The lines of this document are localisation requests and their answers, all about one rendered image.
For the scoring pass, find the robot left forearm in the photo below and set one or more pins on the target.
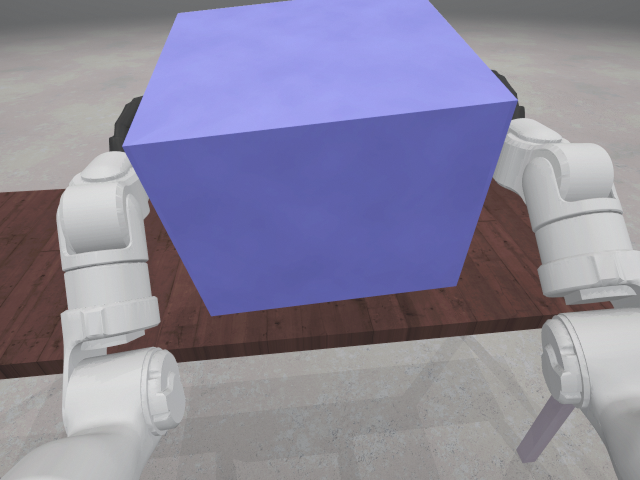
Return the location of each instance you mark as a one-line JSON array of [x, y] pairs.
[[103, 249]]

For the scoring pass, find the robot right hand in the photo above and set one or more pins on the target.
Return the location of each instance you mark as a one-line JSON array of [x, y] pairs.
[[519, 110]]

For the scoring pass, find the carton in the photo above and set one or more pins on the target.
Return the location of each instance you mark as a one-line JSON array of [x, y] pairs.
[[311, 151]]

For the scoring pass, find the table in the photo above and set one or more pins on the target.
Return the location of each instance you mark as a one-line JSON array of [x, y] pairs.
[[498, 290]]

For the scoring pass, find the robot left hand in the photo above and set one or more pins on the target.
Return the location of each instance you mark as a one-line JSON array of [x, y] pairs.
[[122, 125]]

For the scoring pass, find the robot right forearm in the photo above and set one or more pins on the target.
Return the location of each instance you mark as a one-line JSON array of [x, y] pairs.
[[575, 213]]

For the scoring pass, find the robot right upper arm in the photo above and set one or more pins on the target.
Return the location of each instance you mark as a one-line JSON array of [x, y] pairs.
[[591, 359]]

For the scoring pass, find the robot left upper arm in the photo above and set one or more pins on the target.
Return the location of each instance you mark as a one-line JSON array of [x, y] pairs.
[[117, 408]]

